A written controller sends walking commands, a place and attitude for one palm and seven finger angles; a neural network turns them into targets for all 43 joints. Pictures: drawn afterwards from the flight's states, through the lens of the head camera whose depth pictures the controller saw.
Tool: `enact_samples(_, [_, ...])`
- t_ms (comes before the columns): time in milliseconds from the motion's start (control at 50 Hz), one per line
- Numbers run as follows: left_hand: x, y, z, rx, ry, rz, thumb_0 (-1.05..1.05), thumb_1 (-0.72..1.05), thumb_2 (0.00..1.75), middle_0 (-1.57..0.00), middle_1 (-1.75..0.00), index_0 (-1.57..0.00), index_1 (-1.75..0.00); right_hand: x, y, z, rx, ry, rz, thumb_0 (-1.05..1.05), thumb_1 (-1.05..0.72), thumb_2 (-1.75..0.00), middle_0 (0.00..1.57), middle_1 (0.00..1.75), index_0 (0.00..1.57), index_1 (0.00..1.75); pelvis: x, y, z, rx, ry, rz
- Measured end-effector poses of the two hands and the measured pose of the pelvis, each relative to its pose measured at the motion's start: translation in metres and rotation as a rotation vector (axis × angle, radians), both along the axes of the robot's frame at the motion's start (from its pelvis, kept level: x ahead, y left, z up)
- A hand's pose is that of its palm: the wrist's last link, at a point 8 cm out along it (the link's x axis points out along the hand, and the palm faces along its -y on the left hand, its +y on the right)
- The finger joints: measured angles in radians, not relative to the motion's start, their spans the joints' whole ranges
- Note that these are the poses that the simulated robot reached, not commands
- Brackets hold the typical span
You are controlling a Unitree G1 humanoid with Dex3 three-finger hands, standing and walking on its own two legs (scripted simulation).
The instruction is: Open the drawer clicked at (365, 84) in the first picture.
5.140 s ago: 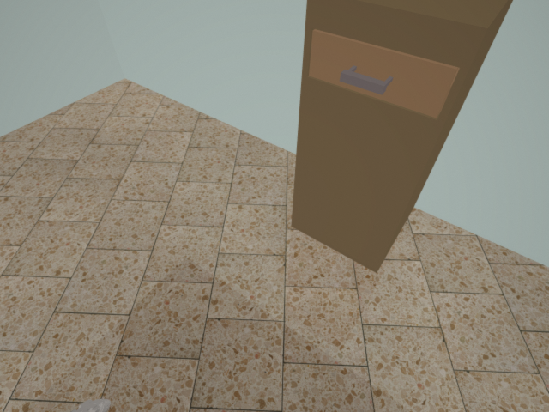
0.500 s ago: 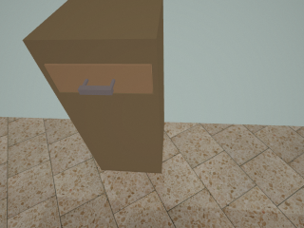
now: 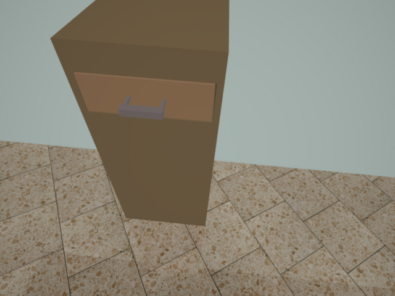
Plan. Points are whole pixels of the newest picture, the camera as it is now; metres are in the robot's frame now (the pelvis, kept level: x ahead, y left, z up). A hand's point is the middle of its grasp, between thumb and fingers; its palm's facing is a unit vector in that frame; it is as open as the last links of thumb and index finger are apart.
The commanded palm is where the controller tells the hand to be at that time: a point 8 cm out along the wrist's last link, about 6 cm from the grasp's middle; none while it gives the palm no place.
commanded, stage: come to a stop and stand still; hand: left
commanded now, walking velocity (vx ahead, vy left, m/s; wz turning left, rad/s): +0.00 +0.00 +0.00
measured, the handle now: (143, 106) +0.58 +0.20 +0.05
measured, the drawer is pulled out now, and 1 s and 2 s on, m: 0.00 0.00 0.00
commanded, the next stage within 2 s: look again from close up in 0.10 s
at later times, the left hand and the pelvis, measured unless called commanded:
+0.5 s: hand out of the picture +0.01 +0.18 -0.18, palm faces +0.02 -0.97 -0.22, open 7.4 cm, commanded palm none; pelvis +0.01 +0.00 -0.01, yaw +0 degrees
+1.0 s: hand out of the picture +0.00 +0.14 -0.18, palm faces +0.03 -0.98 -0.20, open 7.3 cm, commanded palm none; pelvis +0.01 -0.02 -0.01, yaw +0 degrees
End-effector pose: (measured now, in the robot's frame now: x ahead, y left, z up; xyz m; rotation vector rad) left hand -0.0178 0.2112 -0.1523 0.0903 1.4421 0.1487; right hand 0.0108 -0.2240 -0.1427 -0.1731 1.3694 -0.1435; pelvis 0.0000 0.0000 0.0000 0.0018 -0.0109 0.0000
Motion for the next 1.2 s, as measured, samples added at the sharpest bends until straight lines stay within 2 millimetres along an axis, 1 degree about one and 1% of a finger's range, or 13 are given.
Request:
enact_samples(220, [0.003, 0.000, 0.001, 0.012, 0.004, -0.014, 0.00, 0.91, 0.90, -0.20, -0.30, -0.20, -0.30, -0.022, 0.015, -0.004, 0.040, 0.057, -0.027, 0.00, -0.92, -0.90, 0.20, 0.30, 0.20, 0.30, 0.004, 0.001, 0.000, -0.004, 0.005, -0.002])
enact_samples(320, [0.006, 0.006, 0.001, 0.036, -0.012, -0.041, 0.00, 0.91, 0.90, -0.20, -0.30, -0.20, -0.30, -0.023, 0.018, -0.013, 0.062, 0.033, -0.021, 0.01, -0.92, -0.90, 0.20, 0.30, 0.20, 0.30, 0.003, 0.004, -0.007, -0.006, 0.012, 0.004])
enact_samples(440, [0.017, 0.013, 0.006, 0.067, -0.039, -0.038, 0.00, 0.91, 0.90, -0.20, -0.30, -0.20, -0.30, -0.018, 0.022, -0.021, 0.086, 0.013, -0.010, 0.01, -0.92, -0.90, 0.20, 0.30, 0.20, 0.30, 0.007, 0.003, -0.009, 0.002, -0.005, 0.006])
enact_samples(540, [0.028, 0.010, 0.009, 0.075, -0.064, -0.040, 0.00, 0.91, 0.90, -0.20, -0.30, -0.19, -0.30, -0.015, 0.019, -0.022, 0.092, 0.014, -0.010, 0.01, -0.92, -0.90, 0.20, 0.30, 0.20, 0.30, 0.010, -0.001, -0.008, 0.006, -0.010, 0.002])
enact_samples(660, [0.032, 0.004, 0.010, 0.077, -0.068, -0.038, 0.01, 0.92, 0.90, -0.20, -0.30, -0.20, -0.30, -0.013, 0.009, -0.021, 0.085, 0.019, -0.010, 0.01, -0.91, -0.90, 0.20, 0.30, 0.20, 0.30, 0.011, -0.009, -0.007, 0.009, -0.010, 0.000])
enact_samples(900, [0.021, -0.015, 0.007, 0.054, -0.027, -0.022, 0.01, 0.92, 0.90, -0.20, -0.30, -0.20, -0.30, -0.012, -0.009, -0.018, 0.064, 0.048, -0.009, 0.00, -0.91, -0.90, 0.20, 0.30, 0.20, 0.30, 0.014, -0.022, -0.006, 0.008, -0.005, 0.000])
enact_samples(980, [0.015, -0.019, 0.002, 0.053, -0.040, -0.028, 0.01, 0.92, 0.90, -0.20, -0.30, -0.20, -0.30, -0.005, -0.015, -0.017, 0.051, 0.024, -0.020, 0.00, -0.91, -0.90, 0.20, 0.30, 0.20, 0.30, 0.008, -0.022, -0.010, -0.016, 0.008, 0.007])
enact_samples(1080, [0.013, -0.014, -0.002, 0.034, -0.042, -0.031, 0.01, 0.92, 0.90, -0.21, -0.30, -0.20, -0.30, 0.003, -0.014, -0.013, 0.028, -0.033, -0.016, 0.01, -0.92, -0.90, 0.20, 0.30, 0.20, 0.30, 0.006, -0.015, -0.011, -0.011, -0.006, 0.004])
enact_samples(1200, [0.018, -0.002, 0.000, 0.040, -0.074, -0.031, 0.01, 0.92, 0.90, -0.20, -0.30, -0.20, -0.30, 0.001, -0.007, -0.011, 0.027, -0.043, -0.002, 0.01, -0.93, -0.90, 0.20, 0.30, 0.20, 0.30, 0.004, -0.009, -0.009, -0.005, -0.019, 0.003])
